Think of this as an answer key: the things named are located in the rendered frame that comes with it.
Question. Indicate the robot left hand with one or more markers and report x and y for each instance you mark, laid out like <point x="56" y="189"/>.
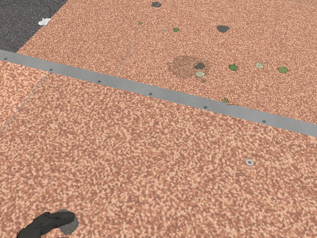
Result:
<point x="46" y="222"/>

